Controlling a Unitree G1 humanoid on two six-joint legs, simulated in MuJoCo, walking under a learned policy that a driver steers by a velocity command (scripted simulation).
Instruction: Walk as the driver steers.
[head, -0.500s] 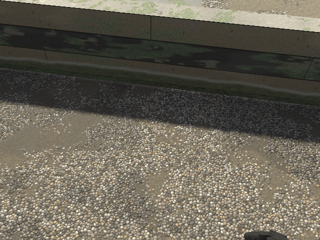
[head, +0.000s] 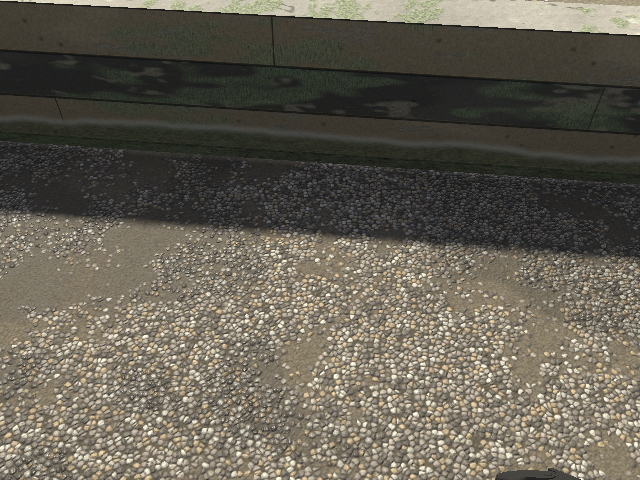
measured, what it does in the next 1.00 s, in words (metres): stands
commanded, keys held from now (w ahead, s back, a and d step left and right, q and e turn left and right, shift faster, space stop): w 1.00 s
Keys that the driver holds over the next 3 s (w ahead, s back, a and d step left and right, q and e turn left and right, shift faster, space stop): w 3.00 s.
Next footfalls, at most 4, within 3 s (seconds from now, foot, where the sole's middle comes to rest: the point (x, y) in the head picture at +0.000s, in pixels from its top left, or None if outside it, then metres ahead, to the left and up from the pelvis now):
none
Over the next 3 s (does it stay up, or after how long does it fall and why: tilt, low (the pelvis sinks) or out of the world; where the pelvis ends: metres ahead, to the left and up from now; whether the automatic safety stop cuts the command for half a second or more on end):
stays up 0.00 0.01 0.00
